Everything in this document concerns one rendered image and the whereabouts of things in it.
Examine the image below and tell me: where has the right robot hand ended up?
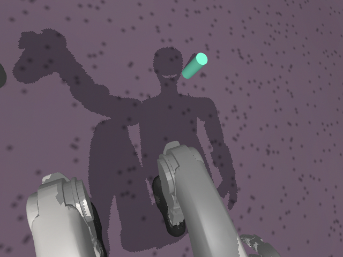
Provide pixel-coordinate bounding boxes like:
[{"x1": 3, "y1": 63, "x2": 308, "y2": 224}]
[{"x1": 240, "y1": 235, "x2": 281, "y2": 257}]

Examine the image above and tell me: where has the left robot foot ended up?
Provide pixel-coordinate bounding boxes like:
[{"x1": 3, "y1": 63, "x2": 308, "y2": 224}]
[{"x1": 91, "y1": 203, "x2": 107, "y2": 257}]

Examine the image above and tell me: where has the right robot foot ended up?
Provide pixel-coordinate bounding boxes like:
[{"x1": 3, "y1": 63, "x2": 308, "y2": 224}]
[{"x1": 152, "y1": 175, "x2": 185, "y2": 237}]

